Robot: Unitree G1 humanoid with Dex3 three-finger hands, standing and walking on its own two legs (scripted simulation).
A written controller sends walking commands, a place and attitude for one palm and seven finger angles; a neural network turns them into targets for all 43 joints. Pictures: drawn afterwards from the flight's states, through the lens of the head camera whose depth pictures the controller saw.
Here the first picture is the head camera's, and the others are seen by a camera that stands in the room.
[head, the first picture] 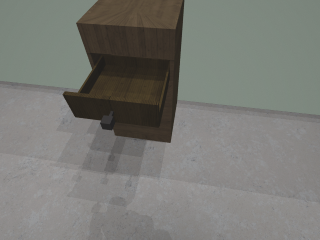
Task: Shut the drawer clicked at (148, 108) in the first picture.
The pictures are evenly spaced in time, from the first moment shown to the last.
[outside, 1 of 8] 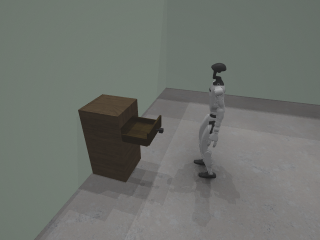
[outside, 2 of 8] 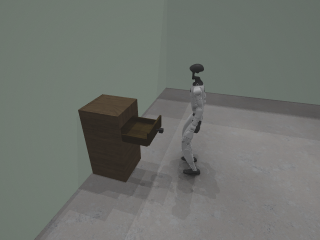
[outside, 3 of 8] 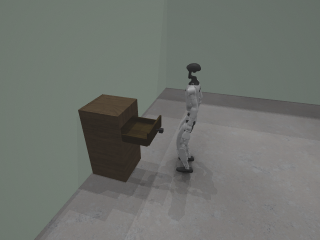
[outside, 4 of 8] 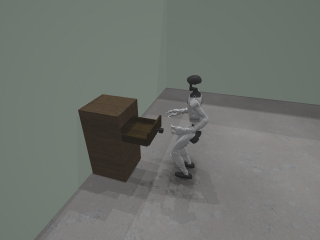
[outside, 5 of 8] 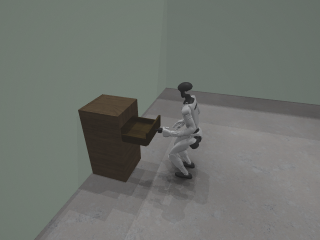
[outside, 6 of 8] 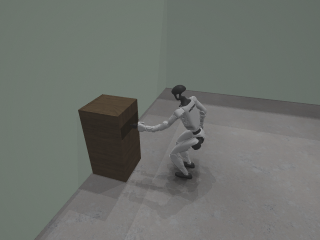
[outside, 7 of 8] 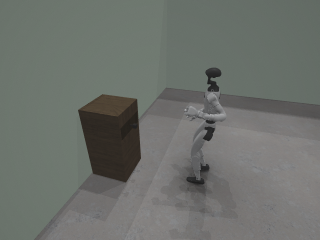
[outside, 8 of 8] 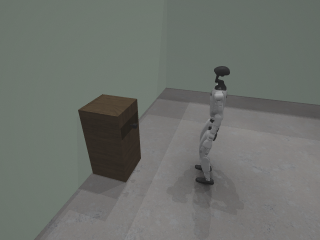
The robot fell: no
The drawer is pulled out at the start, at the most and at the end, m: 0.30 0.30 0.00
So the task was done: yes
